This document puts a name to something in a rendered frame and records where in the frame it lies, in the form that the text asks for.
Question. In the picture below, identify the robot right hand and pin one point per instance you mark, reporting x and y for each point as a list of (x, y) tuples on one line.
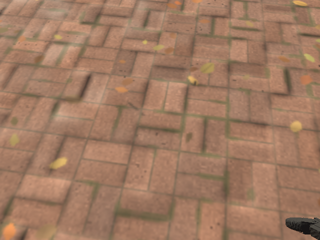
[(308, 226)]

